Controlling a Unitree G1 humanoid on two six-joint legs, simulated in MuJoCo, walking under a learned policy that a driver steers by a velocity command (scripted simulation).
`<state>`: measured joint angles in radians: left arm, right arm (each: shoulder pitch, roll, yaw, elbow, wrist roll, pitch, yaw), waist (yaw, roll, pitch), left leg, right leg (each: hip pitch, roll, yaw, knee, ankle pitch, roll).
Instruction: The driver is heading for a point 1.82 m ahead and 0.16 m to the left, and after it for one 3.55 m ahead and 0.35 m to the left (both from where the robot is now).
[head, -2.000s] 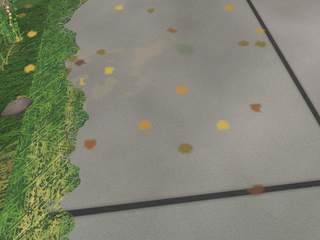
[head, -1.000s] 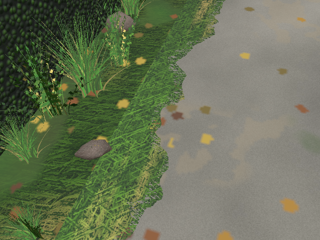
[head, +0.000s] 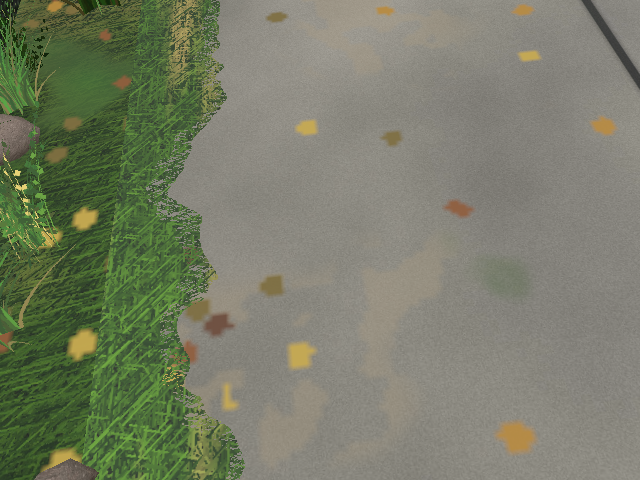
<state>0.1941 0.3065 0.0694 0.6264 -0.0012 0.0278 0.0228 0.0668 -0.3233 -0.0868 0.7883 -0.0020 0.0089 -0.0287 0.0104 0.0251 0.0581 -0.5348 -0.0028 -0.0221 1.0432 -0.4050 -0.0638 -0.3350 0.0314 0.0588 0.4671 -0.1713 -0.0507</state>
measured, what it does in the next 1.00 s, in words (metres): steps on the spot: left foot, then right foot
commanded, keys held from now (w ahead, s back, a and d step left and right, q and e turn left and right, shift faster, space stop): e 0.06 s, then no key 0.94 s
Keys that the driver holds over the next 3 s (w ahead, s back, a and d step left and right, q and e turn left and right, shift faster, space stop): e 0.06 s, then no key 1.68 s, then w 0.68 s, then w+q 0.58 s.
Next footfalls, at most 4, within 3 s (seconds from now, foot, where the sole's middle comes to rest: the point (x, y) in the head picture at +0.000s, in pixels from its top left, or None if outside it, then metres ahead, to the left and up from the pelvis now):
0.24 left None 0.07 0.15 -0.78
0.52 right None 0.01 -0.11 -0.78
2.40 right None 0.39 -0.15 -0.78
2.96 left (329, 354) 0.70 0.07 -0.78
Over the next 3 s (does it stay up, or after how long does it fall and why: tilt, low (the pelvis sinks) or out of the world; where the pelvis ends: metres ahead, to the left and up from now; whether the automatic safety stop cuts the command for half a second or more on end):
stays up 0.56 -0.02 -0.03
